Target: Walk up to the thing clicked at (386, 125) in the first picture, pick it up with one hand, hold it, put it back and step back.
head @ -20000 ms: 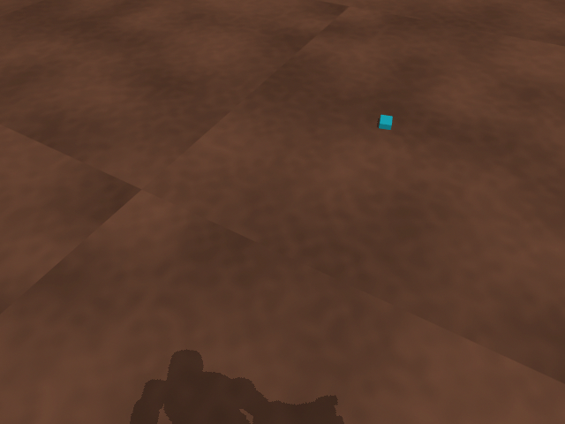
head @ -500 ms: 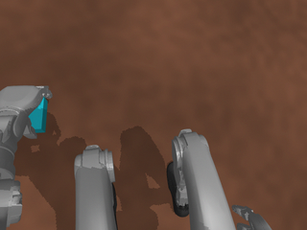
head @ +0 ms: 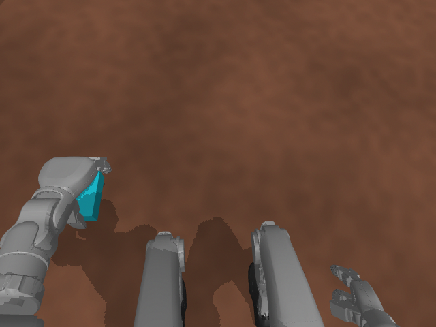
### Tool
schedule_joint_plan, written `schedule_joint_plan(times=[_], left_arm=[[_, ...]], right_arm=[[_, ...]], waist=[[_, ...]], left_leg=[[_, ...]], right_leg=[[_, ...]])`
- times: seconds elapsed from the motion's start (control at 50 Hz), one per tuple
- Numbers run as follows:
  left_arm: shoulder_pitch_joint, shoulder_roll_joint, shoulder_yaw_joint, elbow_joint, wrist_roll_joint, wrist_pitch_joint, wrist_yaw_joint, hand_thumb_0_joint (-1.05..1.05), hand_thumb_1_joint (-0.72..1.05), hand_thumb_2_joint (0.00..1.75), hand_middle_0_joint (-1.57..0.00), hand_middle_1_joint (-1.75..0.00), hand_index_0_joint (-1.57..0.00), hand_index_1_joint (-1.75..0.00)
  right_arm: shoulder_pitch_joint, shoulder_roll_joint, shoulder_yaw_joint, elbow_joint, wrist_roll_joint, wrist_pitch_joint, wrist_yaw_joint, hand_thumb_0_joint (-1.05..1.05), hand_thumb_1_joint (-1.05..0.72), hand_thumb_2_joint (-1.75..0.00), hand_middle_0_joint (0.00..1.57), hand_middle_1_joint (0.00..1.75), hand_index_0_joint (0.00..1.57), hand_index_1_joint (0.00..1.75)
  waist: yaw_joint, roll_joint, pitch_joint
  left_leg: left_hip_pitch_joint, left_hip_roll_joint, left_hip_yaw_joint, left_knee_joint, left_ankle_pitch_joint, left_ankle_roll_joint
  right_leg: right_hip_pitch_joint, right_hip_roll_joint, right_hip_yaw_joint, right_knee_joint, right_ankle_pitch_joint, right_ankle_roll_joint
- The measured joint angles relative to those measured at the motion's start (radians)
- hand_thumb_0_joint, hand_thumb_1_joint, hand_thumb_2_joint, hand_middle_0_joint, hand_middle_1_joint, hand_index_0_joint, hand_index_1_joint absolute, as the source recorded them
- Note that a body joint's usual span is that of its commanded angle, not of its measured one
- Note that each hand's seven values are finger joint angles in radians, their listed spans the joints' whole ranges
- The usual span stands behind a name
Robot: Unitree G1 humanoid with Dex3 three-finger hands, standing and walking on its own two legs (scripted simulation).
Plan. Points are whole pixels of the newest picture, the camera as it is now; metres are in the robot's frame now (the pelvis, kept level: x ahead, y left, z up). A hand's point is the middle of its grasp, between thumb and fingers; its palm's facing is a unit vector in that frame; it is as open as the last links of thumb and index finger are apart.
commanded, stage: lift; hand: left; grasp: from above
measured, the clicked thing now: (80, 195) +0.38 +0.27 -0.12
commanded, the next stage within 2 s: hold in 0.80 s
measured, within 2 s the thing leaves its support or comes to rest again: neither
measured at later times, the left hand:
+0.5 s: hand (66, 166) +0.36 +0.21 +0.08, palm faces -0.46 -0.04 -0.89, open 12.1 cm
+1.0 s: hand (45, 126) +0.38 +0.21 +0.15, palm faces -0.48 -0.04 -0.88, open 12.1 cm
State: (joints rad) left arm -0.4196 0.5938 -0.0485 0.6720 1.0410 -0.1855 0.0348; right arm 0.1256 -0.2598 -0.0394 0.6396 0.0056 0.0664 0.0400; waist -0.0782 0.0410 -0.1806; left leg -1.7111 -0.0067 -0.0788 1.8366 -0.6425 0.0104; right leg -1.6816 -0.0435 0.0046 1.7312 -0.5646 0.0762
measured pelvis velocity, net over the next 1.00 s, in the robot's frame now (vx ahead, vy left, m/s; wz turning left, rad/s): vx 0.07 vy -0.01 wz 0.00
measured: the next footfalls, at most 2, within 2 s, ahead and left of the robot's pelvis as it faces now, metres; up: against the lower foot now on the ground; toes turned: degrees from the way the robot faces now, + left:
none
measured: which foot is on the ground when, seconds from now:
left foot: down 0.00-1.00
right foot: down 0.00-1.00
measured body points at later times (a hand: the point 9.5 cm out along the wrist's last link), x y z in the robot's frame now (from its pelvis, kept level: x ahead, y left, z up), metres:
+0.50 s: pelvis +0.04 -0.01 +0.16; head +0.11 -0.01 +0.60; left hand +0.38 +0.21 +0.13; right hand +0.14 -0.28 +0.04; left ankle +0.08 +0.11 -0.48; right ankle +0.10 -0.17 -0.48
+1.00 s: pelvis +0.07 -0.01 +0.22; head +0.12 -0.02 +0.67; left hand +0.40 +0.21 +0.20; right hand +0.18 -0.28 +0.10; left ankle +0.08 +0.11 -0.48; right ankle +0.10 -0.17 -0.48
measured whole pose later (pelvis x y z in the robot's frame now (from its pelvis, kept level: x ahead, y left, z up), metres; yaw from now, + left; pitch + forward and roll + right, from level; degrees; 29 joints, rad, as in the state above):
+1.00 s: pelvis +0.07 -0.01 +0.22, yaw +0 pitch +9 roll -1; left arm -0.29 0.42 -0.19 0.79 1.03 -0.09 0.08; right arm 0.23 -0.24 -0.05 0.73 0.04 0.04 -0.04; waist -0.03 0.02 -0.08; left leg -0.58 0.03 0.01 0.81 -0.40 -0.01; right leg -0.61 -0.03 0.03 0.77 -0.33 0.05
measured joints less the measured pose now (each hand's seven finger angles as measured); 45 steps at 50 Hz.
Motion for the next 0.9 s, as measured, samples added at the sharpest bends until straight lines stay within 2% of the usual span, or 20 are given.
schedule_joint_plan(times=[0.18,0.3,0.46,0.58,0.74,0.9], left_arm=[[0.098,-0.041,-0.046,-0.055,-0.045,0.037,-0.017,-0.02,-0.33,0.64,-0.63,-0.47,-0.64,-0.47],[0.130,-0.080,-0.073,-0.024,-0.042,0.044,0.003,-0.02,-0.33,0.66,-0.63,-0.44,-0.64,-0.46],[0.128,-0.134,-0.100,0.051,-0.006,0.059,0.053,-0.02,-0.31,0.66,-0.62,-0.42,-0.63,-0.45],[0.108,-0.160,-0.115,0.108,-0.009,0.090,0.078,-0.02,-0.31,0.66,-0.62,-0.42,-0.62,-0.46],[0.113,-0.167,-0.129,0.119,-0.023,0.102,0.053,-0.02,-0.31,0.66,-0.62,-0.41,-0.62,-0.46],[0.130,-0.172,-0.136,0.106,-0.015,0.090,0.044,-0.02,-0.31,0.68,-0.62,-0.42,-0.62,-0.47]], right_arm=[[0.031,0.014,0.015,0.022,0.025,-0.014,-0.055,0.00,-0.89,-0.90,0.20,0.30,0.20,0.30],[0.058,0.019,0.015,0.042,0.033,-0.036,-0.077,0.00,-0.89,-0.90,0.20,0.30,0.20,0.30],[0.088,0.018,0.002,0.078,0.032,-0.050,-0.087,0.01,-0.90,-0.90,0.20,0.30,0.20,0.30],[0.104,0.016,-0.004,0.089,0.033,-0.047,-0.083,0.01,-0.90,-0.90,0.20,0.30,0.20,0.30],[0.116,0.016,-0.008,0.084,0.035,-0.041,-0.082,0.01,-0.90,-0.90,0.20,0.30,0.20,0.30],[0.113,0.019,-0.012,0.083,0.037,-0.034,-0.081,0.01,-0.90,-0.90,0.20,0.30,0.20,0.30]], waist=[[0.012,-0.001,0.014],[0.015,-0.001,0.024],[0.023,-0.007,0.037],[0.025,-0.013,0.056],[0.027,-0.019,0.084],[0.041,-0.021,0.098]], left_leg=[[0.298,0.024,0.023,-0.249,0.046,-0.008],[0.478,0.034,0.035,-0.407,0.081,-0.015],[0.684,0.043,0.049,-0.592,0.124,-0.022],[0.825,0.046,0.061,-0.725,0.161,-0.025],[0.973,0.044,0.073,-0.874,0.207,-0.024],[1.078,0.042,0.083,-0.976,0.234,-0.023]], right_leg=[[0.278,0.012,0.006,-0.233,0.050,-0.013],[0.447,0.017,0.009,-0.379,0.083,-0.019],[0.644,0.021,0.012,-0.553,0.123,-0.025],[0.778,0.022,0.017,-0.676,0.157,-0.030],[0.920,0.019,0.022,-0.816,0.198,-0.031],[1.022,0.015,0.027,-0.913,0.224,-0.030]])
